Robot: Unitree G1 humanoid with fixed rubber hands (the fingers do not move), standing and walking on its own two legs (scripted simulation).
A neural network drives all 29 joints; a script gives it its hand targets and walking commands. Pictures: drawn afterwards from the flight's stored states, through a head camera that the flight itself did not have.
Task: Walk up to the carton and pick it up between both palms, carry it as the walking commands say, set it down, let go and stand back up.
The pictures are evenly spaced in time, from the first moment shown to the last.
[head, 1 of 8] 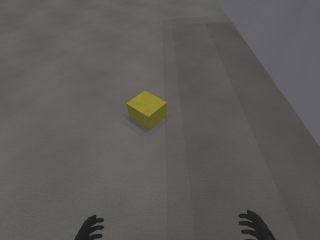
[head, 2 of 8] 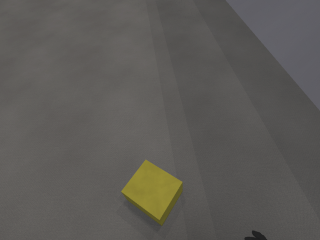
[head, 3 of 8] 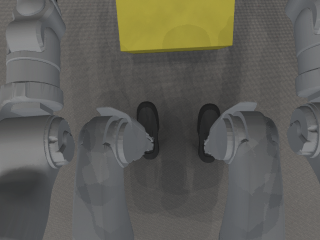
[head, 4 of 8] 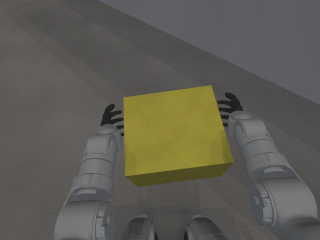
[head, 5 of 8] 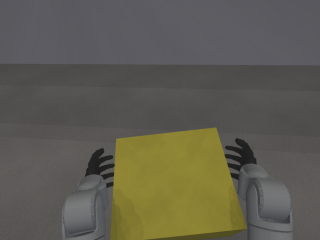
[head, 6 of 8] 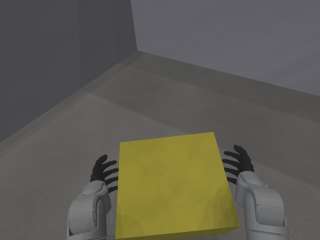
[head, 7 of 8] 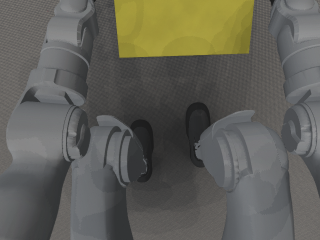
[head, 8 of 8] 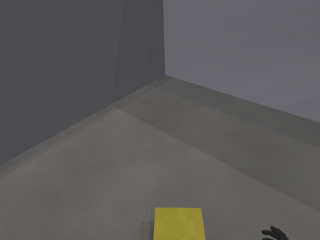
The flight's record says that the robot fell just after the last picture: no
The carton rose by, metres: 0.69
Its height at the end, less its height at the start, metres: +0.00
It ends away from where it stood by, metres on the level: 4.80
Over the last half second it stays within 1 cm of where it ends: yes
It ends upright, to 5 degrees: yes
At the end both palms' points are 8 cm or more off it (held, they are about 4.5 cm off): yes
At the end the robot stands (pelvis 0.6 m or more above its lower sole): yes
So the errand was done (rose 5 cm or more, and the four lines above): yes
